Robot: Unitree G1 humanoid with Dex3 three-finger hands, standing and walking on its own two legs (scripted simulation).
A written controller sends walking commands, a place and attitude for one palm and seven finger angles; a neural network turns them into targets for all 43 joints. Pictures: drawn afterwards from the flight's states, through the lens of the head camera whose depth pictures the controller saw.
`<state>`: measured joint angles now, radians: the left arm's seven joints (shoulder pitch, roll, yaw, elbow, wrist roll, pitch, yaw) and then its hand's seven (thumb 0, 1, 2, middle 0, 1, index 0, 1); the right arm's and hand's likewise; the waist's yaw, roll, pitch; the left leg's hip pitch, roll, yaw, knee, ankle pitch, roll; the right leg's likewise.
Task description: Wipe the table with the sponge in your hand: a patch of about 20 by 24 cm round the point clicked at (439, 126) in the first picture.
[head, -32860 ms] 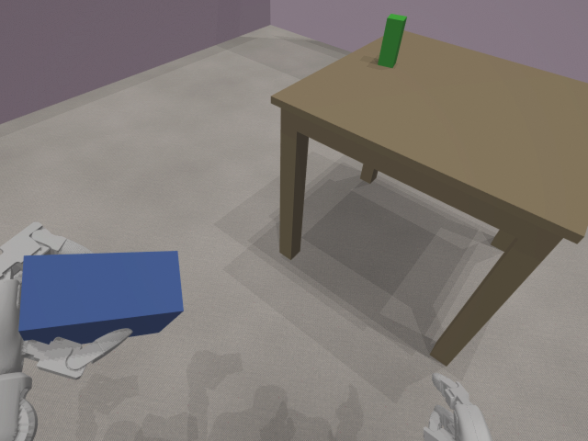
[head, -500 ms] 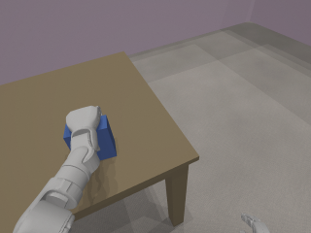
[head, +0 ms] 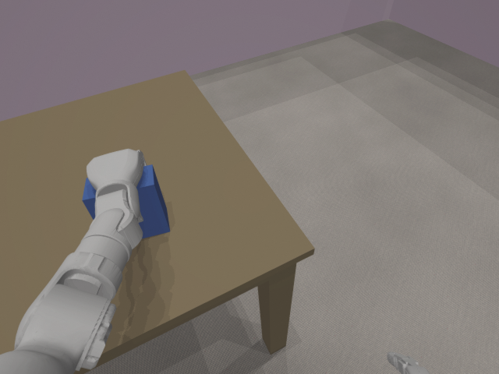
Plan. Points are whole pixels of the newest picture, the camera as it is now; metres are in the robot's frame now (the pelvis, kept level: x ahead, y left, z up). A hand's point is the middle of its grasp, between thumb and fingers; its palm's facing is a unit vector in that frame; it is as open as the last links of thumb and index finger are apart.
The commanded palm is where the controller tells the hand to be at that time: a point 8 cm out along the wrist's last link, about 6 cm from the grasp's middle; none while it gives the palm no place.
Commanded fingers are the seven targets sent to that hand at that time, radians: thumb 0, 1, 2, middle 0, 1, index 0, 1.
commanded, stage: wipe forward along the third lane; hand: left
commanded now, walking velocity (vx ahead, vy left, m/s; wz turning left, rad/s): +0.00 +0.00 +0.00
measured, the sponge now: (133, 214) +0.40 +0.25 +0.01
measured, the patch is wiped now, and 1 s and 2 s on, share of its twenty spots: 0.90 1.00 1.00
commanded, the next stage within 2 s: wipe back along the third lane in 0.32 s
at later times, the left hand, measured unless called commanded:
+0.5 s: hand (119, 173) +0.46 +0.27 +0.07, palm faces -0.09 -0.03 -1.00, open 10.0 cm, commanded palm +0.43 +0.27 +0.10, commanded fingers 0.00 0.10 1.30 -1.20 -1.60 -1.20 -1.60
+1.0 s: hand (118, 190) +0.42 +0.26 +0.07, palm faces +0.02 -0.05 -1.00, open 10.0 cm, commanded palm +0.37 +0.24 +0.10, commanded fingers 0.00 0.10 1.30 -1.20 -1.60 -1.20 -1.60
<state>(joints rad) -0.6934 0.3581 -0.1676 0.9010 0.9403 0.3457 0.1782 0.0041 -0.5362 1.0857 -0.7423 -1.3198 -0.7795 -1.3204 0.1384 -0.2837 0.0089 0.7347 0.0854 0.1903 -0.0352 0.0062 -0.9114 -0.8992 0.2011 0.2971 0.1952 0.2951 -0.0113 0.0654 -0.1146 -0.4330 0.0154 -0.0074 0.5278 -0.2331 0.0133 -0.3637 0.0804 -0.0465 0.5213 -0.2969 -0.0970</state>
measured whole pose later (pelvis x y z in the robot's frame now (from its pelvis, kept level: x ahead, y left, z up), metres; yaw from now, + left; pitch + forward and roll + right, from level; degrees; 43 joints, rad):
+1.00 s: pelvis +0.02 +0.07 +0.00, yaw +0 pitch +7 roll -1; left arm -0.65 0.20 -0.34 0.76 0.92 0.56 0.27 0.00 -0.49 1.06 -0.69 -1.35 -0.72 -1.36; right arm 0.05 -0.24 0.00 0.72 0.09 0.25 0.04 0.01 -0.91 -0.90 0.20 0.30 0.19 0.29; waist 0.04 0.06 -0.14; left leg -0.38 -0.05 0.01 0.51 -0.25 0.07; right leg -0.29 0.01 -0.02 0.47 -0.30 -0.01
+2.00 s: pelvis +0.02 +0.01 +0.00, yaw +0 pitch +1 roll +1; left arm -0.24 0.23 -0.42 0.25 0.95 0.65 0.19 0.01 -0.47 1.06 -0.67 -1.37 -0.70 -1.38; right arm -0.02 -0.27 0.03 0.64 0.11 0.28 0.07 0.01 -0.91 -0.90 0.20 0.30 0.19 0.29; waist 0.07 0.09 -0.11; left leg -0.26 -0.01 0.00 0.50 -0.26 0.00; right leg -0.20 0.06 -0.03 0.51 -0.34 -0.08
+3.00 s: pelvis +0.00 +0.01 +0.00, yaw -4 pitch -1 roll +1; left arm 0.07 0.40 -0.16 -0.02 0.88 0.52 0.09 -0.01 -0.49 1.06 -0.69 -1.35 -0.73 -1.36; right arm 0.01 -0.29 0.02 0.66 0.08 0.17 -0.03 0.01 -0.91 -0.90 0.20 0.30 0.19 0.29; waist 0.07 0.10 -0.05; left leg -0.21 0.00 -0.02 0.48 -0.25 0.01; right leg -0.17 0.09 0.02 0.50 -0.30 -0.09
